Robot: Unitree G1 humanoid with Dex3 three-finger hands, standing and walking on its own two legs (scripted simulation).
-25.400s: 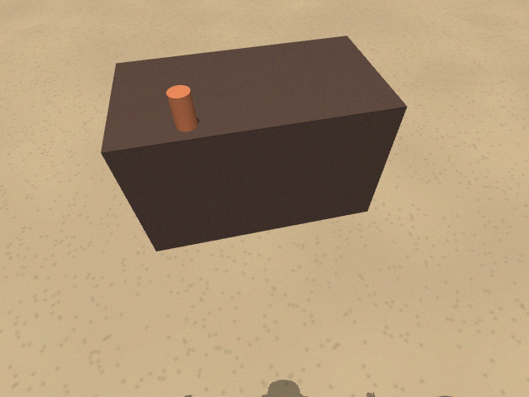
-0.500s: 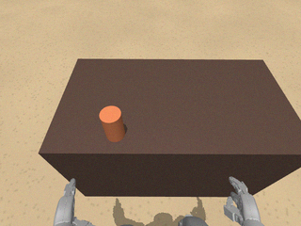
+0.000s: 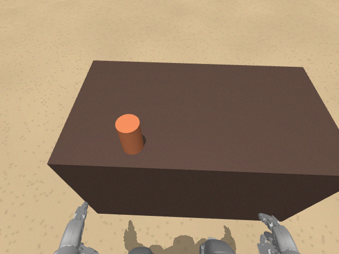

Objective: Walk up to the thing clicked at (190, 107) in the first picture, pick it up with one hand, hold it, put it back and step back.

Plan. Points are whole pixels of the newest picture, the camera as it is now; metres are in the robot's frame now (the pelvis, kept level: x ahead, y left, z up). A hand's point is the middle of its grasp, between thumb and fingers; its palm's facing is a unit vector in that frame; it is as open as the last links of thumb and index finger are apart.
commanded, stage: home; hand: left
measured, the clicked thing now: (130, 135) +0.45 +0.16 -0.07
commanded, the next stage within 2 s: stand in 0.26 s
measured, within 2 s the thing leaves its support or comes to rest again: neither
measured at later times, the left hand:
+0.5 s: hand out of the picture +0.07 +0.23 -0.12, palm faces +0.02 -0.94 -0.34, open 16.8 cm
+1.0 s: hand out of the picture +0.05 +0.23 -0.11, palm faces +0.03 -0.94 -0.34, open 7.6 cm
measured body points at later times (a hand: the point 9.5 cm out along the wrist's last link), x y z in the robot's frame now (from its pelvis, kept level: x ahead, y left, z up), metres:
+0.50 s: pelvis +0.01 -0.01 +0.04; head +0.00 -0.02 +0.49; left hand +0.07 +0.28 -0.09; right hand +0.07 -0.30 -0.10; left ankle -0.03 +0.13 -0.69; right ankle +0.04 -0.13 -0.69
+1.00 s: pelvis -0.01 -0.02 +0.05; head -0.02 -0.03 +0.50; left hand +0.04 +0.28 -0.08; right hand +0.04 -0.32 -0.09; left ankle -0.03 +0.13 -0.69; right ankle +0.04 -0.13 -0.69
